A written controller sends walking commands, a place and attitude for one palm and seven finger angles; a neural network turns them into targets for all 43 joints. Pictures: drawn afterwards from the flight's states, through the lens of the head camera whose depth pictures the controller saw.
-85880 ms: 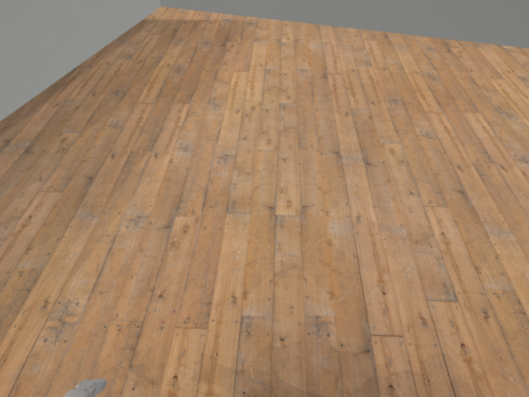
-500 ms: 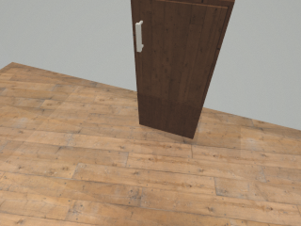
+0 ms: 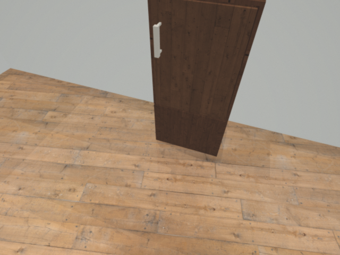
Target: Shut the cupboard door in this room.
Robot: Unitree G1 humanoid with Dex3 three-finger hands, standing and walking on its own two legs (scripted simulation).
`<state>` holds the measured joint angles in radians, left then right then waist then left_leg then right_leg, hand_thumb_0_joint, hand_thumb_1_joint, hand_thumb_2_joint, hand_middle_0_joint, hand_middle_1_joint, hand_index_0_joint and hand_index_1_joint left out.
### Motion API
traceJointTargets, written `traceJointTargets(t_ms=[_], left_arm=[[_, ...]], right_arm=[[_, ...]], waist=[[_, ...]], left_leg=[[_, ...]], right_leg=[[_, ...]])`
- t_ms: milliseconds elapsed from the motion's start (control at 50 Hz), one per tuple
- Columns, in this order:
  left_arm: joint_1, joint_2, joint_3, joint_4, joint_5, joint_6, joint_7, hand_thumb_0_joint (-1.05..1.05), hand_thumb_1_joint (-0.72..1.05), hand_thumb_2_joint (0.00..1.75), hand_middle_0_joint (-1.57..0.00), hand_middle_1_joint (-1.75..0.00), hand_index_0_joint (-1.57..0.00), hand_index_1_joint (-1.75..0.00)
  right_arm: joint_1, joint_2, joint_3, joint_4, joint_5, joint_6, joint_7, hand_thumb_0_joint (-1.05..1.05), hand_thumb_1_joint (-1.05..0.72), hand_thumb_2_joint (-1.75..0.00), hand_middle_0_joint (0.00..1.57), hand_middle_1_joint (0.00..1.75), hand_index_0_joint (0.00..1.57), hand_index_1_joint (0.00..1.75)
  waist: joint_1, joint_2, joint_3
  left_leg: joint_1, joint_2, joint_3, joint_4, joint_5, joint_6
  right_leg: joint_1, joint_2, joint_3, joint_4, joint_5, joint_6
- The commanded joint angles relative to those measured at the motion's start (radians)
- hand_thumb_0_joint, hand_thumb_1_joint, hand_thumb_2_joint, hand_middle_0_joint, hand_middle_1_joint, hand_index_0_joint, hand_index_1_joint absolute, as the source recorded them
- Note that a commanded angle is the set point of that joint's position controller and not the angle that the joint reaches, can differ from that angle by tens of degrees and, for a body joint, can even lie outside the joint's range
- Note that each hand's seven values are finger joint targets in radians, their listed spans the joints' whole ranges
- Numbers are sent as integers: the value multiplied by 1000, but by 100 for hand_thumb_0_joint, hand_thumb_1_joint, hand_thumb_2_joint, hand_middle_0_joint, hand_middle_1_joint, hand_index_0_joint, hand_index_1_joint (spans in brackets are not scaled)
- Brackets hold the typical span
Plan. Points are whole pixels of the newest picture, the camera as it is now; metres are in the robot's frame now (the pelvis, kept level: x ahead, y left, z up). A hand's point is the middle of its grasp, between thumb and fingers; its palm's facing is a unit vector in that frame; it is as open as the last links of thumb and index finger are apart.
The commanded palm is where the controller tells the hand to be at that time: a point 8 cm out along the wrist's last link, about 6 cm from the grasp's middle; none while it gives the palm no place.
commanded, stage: look to check the result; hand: left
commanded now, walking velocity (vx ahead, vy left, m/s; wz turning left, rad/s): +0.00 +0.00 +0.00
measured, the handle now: (158, 40) +0.99 +0.11 +0.04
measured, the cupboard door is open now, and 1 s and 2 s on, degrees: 0 0 0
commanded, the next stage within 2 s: stand and wait in 0.34 s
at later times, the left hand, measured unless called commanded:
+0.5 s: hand out of the picture -0.01 +0.17 -0.18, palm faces +0.03 -0.98 -0.20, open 7.4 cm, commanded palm none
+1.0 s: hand out of the picture +0.01 +0.19 -0.17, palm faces +0.02 -0.97 -0.24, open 7.4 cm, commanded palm none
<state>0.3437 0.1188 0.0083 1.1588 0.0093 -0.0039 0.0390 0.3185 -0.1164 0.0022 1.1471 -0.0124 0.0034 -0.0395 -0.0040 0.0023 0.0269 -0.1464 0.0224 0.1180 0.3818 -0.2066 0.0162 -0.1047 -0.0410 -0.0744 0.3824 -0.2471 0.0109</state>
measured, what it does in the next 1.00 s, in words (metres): stands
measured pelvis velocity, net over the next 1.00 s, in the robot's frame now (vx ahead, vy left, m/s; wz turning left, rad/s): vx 0.01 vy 0.00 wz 0.01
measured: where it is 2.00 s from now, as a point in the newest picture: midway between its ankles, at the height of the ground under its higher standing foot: outside the picture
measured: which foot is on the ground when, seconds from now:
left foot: down 0.00-1.00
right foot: down 0.00-1.00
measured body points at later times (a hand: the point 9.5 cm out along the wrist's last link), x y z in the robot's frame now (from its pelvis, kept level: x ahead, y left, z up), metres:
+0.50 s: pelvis +0.00 +0.00 +0.00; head +0.01 +0.00 +0.45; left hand -0.01 +0.23 -0.16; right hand -0.01 -0.22 -0.16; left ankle +0.00 +0.10 -0.74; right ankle -0.03 -0.12 -0.74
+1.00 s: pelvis +0.01 +0.00 +0.00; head +0.02 -0.01 +0.45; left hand +0.01 +0.24 -0.15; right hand +0.02 -0.25 -0.16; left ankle +0.00 +0.10 -0.74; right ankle -0.03 -0.12 -0.74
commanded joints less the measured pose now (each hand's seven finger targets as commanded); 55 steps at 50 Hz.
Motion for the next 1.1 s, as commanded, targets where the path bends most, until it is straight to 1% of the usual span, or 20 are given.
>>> traceJointTargets(t_ms=[0, 60, 100, 240, 300, 380, 400, 480, 500, 540, 560, 600, 640, 700, 740, 780, 840, 900, 960, 1080], left_arm=[[80, 101, 13, -12, 5, -10, 2, 0, 90, 90, -20, -30, -20, -30], [74, 99, 12, -13, 5, -9, 2, 0, 90, 90, -20, -30, -20, -30], [74, 109, 12, -16, 5, -11, 1, 0, 90, 90, -20, -30, -20, -30], [54, 118, 14, -18, 5, -11, 0, 0, 90, 90, -20, -30, -20, -30], [46, 132, 19, -24, 7, -13, -1, 0, 90, 90, -20, -30, -20, -30], [29, 132, 17, -24, 6, -11, -1, 0, 90, 90, -20, -30, -20, -30], [34, 143, 19, -27, 7, -13, -1, 0, 90, 90, -20, -30, -20, -30], [16, 145, 19, -28, 6, -14, -3, 0, 90, 90, -20, -30, -20, -30], [18, 155, 20, -31, 7, -16, -3, 0, 90, 90, -20, -30, -20, -30], [6, 153, 18, -31, 6, -15, -4, 0, 90, 90, -20, -30, -20, -30], [3, 158, 20, -34, 6, -16, -4, 0, 90, 90, -20, -30, -20, -30], [1, 170, 22, -36, 7, -18, -5, 0, 90, 90, -20, -30, -20, -30], [-10, 170, 21, -37, 6, -16, -6, 0, 90, 90, -20, -30, -20, -30], [-15, 184, 23, -39, 7, -17, -7, 0, 90, 90, -20, -30, -20, -30], [-27, 184, 23, -39, 6, -16, -8, 0, 90, 90, -20, -30, -20, -30], [-32, 192, 24, -39, 6, -17, -9, 0, 90, 90, -20, -30, -20, -30], [-44, 204, 27, -43, 7, -19, -10, 0, 90, 90, -20, -30, -20, -30], [-51, 219, 29, -45, 7, -21, -10, 0, 90, 90, -20, -30, -20, -30], [-61, 224, 26, -42, 6, -20, -11, 0, 90, 90, -20, -30, -20, -30], [-80, 247, 28, -47, 6, -24, -13, 0, 90, 90, -20, -30, -20, -30]], right_arm=[[77, -96, -14, -23, 2, -12, 0, 0, -90, -90, 20, 30, 20, 30], [76, -95, -15, -22, -1, -11, 0, 0, -90, -90, 20, 30, 20, 30], [69, -109, -17, -26, 1, -11, 1, 0, -90, -90, 20, 30, 20, 30], [58, -115, -17, -26, -1, -15, 1, 0, -90, -90, 20, 30, 20, 30], [53, -128, -19, -29, 2, -16, 2, 0, -90, -90, 20, 30, 20, 30], [43, -129, -19, -29, -1, -15, 2, 0, -90, -90, 20, 30, 20, 30], [38, -138, -21, -31, 1, -15, 2, 0, -90, -90, 20, 30, 20, 30], [26, -142, -22, -31, -1, -16, 3, 0, -90, -90, 20, 30, 20, 30], [25, -151, -23, -35, 1, -16, 4, 0, -90, -90, 20, 30, 20, 30], [18, -150, -23, -33, -2, -16, 4, 0, -90, -90, 20, 30, 20, 30], [18, -151, -23, -32, -1, -16, 4, 0, -90, -90, 20, 30, 20, 30], [9, -168, -25, -37, 1, -16, 5, 0, -90, -90, 20, 30, 20, 30], [5, -166, -24, -35, -2, -17, 5, 0, -90, -90, 20, 30, 20, 30], [-7, -185, -26, -39, 0, -17, 5, 0, -90, -90, 20, 30, 20, 30], [-12, -184, -25, -39, -2, -18, 6, 0, -90, -90, 20, 30, 20, 30], [-22, -194, -26, -41, -1, -20, 5, 0, -90, -90, 20, 30, 20, 30], [-31, -208, -28, -42, -1, -22, 6, 0, -90, -90, 20, 30, 20, 30], [-46, -222, -30, -46, 1, -21, 6, 0, -90, -90, 20, 30, 20, 30], [-58, -225, -29, -44, -1, -20, 7, 0, -90, -90, 20, 30, 20, 30], [-79, -247, -30, -47, -1, -20, 9, 0, -90, -90, 20, 30, 20, 30]], waist=[[-1, -7, 73], [-4, -6, 83], [-2, -8, 72], [-2, -5, 57], [-1, -2, 62], [-3, -2, 70], [0, -4, 64], [-2, -4, 57], [-1, -16, 60], [-3, 0, 60], [-3, -7, 58], [-2, -12, 55], [-3, 7, 50], [-1, -1, 48], [-3, 12, 44], [-2, -2, 31], [-3, -2, 14], [-1, -12, 19], [-1, -7, 28], [-2, -6, 11]], left_leg=[[-14, 87, -99, -78, 98, 10], [-20, 86, -100, -86, 74, 10], [-8, 87, -101, -79, 93, 11], [-6, 89, -106, -83, 111, 12], [-7, 90, -107, -83, 124, 12], [-7, 90, -108, -87, 124, 10], [-1, 91, -109, -83, 132, 12], [3, 91, -110, -89, 120, 10], [3, 92, -110, -86, 126, 11], [1, 92, -109, -89, 122, 9], [0, 93, -111, -90, 129, 9], [7, 94, -112, -86, 135, 10], [3, 93, -113, -91, 126, 8], [11, 96, -115, -91, 134, 9], [10, 96, -117, -96, 131, 8], [21, 99, -119, -96, 153, 10], [30, 102, -119, -92, 175, 10], [37, 104, -122, -90, 187, 11], [33, 103, -123, -97, 171, 9], [44, 107, -123, -98, 186, 6]], right_leg=[[-75, -67, 72, -77, 104, -35], [-81, -69, 75, -81, 89, -35], [-79, -67, 75, -78, 101, -35], [-63, -70, 76, -75, 113, -36], [-61, -70, 74, -77, 120, -37], [-60, -73, 73, -79, 122, -35], [-60, -73, 73, -82, 126, -38], [-55, -76, 76, -87, 124, -37], [-56, -74, 75, -89, 130, -38], [-53, -78, 77, -90, 129, -38], [-47, -77, 77, -90, 136, -39], [-49, -77, 76, -92, 139, -40], [-41, -78, 78, -93, 129, -39], [-45, -77, 78, -95, 135, -40], [-40, -79, 80, -94, 131, -40], [-33, -80, 77, -93, 146, -39], [-19, -83, 74, -93, 164, -40], [-23, -83, 75, -98, 178, -42], [-23, -88, 77, -105, 168, -41], [-7, -93, 79, -112, 199, -44]])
